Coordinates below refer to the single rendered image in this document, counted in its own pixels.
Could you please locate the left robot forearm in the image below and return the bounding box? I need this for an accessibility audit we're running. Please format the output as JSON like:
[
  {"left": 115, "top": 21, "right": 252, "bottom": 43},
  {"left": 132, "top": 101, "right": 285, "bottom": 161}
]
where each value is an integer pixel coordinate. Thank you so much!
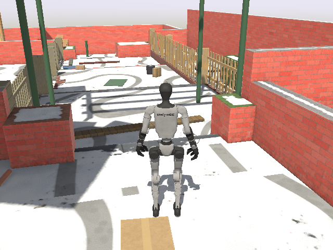
[{"left": 137, "top": 126, "right": 146, "bottom": 146}]

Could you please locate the left robot upper arm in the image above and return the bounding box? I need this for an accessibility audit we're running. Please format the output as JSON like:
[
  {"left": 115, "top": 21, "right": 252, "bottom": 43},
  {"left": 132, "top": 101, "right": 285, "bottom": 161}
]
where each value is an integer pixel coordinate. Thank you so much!
[{"left": 141, "top": 105, "right": 155, "bottom": 134}]

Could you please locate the robot left hand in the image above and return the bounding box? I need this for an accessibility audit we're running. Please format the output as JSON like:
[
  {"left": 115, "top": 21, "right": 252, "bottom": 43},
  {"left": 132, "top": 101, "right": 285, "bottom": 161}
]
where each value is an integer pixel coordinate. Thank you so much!
[{"left": 136, "top": 145, "right": 148, "bottom": 157}]

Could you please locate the right robot shin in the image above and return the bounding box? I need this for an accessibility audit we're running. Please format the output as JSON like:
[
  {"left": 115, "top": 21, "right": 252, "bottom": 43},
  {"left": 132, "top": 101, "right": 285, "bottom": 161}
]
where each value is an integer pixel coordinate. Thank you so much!
[{"left": 174, "top": 173, "right": 182, "bottom": 209}]

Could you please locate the right robot upper arm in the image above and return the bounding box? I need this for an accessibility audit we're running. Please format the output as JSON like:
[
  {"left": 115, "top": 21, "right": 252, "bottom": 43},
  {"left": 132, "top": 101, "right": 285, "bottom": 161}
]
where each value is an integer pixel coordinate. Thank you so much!
[{"left": 177, "top": 105, "right": 191, "bottom": 135}]

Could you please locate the robot right hand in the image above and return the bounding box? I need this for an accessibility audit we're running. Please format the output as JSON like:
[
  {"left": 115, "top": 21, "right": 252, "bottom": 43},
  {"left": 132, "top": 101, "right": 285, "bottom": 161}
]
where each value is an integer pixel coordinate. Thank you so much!
[{"left": 187, "top": 148, "right": 199, "bottom": 160}]

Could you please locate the robot right thigh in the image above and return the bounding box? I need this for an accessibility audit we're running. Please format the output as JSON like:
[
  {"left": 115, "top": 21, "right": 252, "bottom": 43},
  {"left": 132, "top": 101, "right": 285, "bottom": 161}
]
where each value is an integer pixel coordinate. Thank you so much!
[{"left": 173, "top": 145, "right": 184, "bottom": 182}]

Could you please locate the right robot forearm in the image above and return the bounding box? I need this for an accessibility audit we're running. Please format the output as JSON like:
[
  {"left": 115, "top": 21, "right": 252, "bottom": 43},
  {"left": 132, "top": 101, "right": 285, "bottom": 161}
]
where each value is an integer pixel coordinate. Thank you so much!
[{"left": 186, "top": 127, "right": 197, "bottom": 149}]

